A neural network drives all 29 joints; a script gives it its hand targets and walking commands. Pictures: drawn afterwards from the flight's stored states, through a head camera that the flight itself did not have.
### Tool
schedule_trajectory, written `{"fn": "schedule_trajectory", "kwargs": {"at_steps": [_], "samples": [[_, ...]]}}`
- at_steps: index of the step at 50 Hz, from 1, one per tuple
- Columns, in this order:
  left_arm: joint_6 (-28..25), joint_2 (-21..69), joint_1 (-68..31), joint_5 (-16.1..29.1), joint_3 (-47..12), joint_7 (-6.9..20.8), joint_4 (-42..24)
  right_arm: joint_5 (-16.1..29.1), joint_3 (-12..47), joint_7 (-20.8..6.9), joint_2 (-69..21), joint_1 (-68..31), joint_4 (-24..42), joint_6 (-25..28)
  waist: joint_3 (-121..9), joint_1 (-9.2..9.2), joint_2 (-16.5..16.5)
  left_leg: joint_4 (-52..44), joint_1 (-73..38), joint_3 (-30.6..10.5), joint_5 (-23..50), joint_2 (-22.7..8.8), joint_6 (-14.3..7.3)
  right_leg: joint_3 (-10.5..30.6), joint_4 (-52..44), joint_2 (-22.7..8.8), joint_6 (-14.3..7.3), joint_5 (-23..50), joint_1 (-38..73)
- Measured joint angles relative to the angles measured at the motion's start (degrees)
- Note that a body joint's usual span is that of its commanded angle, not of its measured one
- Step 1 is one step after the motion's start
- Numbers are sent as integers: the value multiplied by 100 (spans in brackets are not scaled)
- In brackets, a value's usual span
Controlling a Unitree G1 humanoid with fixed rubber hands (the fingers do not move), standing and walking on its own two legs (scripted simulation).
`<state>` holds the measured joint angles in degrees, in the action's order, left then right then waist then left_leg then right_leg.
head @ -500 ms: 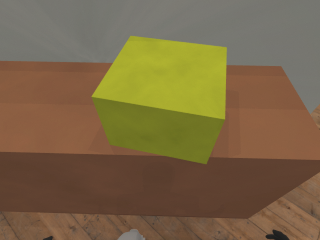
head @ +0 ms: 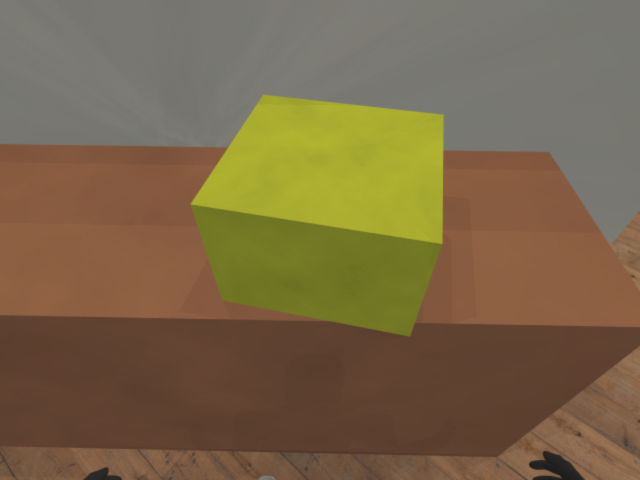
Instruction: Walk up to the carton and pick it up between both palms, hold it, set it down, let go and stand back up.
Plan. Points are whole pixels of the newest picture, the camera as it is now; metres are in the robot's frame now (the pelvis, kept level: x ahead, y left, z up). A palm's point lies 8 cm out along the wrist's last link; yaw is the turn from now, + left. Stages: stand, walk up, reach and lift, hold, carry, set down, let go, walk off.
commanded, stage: walk up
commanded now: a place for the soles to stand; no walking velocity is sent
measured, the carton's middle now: (332, 208) +0.49 +0.01 +0.08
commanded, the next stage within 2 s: reach and lift in 0.84 s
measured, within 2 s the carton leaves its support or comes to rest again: neither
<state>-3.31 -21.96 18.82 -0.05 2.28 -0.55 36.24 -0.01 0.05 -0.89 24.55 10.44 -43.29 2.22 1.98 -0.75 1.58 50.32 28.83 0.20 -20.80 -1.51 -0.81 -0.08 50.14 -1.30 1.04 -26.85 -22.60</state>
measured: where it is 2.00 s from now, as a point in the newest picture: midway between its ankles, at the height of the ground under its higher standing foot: outside the picture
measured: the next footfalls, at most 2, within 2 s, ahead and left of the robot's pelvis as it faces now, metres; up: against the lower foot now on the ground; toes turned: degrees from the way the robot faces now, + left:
none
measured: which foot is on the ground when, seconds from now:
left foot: down 0.00-1.00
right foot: down 0.00-1.00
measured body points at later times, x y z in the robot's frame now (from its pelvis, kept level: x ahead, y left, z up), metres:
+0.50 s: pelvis -0.03 +0.01 +0.00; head -0.03 +0.01 +0.45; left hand +0.08 +0.32 -0.08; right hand +0.11 -0.30 -0.09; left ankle +0.06 +0.12 -0.70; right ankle +0.00 -0.14 -0.69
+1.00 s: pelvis -0.02 +0.00 +0.00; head +0.01 +0.01 +0.44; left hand +0.10 +0.31 -0.10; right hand +0.13 -0.29 -0.10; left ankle +0.06 +0.12 -0.70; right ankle +0.00 -0.14 -0.69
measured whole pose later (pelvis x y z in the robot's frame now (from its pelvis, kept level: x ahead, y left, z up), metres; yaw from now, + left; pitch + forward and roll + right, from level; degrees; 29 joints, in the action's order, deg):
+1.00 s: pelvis -0.02 +0.00 +0.00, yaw +0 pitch -3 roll +0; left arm 13.3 -21.9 11.0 -0.1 2.2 -0.7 34.8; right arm -1.1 -0.4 -1.1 21.4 8.0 -48.7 13.3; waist 7.4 -0.7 -0.1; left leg 51.2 28.5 0.3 -19.6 -0.7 -0.5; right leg 0.0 52.3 -2.1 -0.1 -26.8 -22.6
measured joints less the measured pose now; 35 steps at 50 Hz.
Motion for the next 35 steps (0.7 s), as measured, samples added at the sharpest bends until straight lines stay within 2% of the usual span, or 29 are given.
{"fn": "schedule_trajectory", "kwargs": {"at_steps": [35], "samples": [[89, 0, -57, 0, -4, -12, 28, 0, 0, 0, 0, 15, -39, -175, 224, 0, 0, -1, -6, 1, 204, 0, 2, 4, 18, 0, 3, 196, -1]]}}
